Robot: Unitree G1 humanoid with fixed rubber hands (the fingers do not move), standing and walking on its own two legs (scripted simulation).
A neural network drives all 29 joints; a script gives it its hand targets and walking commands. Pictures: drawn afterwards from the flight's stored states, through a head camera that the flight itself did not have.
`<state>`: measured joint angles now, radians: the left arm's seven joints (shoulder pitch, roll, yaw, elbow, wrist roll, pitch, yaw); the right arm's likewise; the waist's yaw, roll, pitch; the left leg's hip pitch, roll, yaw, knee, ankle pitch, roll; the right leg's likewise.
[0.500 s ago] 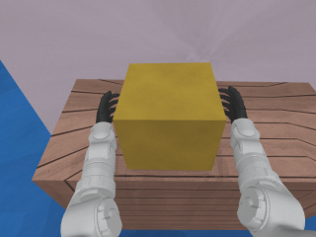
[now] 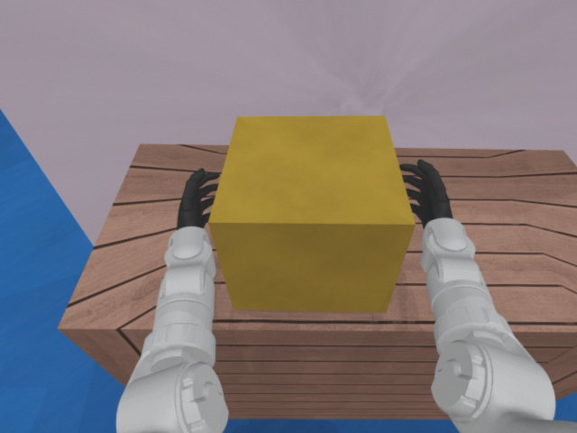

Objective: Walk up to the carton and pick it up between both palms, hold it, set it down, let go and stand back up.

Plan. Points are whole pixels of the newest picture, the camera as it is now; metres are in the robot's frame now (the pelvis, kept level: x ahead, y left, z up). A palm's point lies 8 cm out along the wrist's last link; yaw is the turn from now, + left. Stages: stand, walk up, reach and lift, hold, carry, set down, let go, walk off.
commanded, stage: set down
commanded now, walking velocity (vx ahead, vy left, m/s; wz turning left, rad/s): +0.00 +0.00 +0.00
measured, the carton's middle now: (309, 212) +0.47 -0.03 +0.02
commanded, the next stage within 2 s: none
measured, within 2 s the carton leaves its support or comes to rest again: rests again in 0.94 s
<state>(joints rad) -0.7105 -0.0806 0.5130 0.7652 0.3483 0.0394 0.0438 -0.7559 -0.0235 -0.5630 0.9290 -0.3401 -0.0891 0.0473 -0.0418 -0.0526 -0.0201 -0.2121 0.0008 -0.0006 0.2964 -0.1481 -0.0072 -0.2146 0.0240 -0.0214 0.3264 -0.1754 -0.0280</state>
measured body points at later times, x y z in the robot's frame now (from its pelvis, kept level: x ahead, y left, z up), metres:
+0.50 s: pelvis +0.00 +0.00 +0.00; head +0.03 +0.02 +0.45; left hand +0.41 +0.15 +0.07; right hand +0.41 -0.20 +0.09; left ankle +0.00 +0.12 -0.75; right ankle -0.01 -0.09 -0.75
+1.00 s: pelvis -0.01 +0.00 +0.00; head +0.04 +0.02 +0.45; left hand +0.41 +0.15 +0.04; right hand +0.40 -0.20 +0.08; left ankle +0.00 +0.12 -0.75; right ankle -0.01 -0.09 -0.75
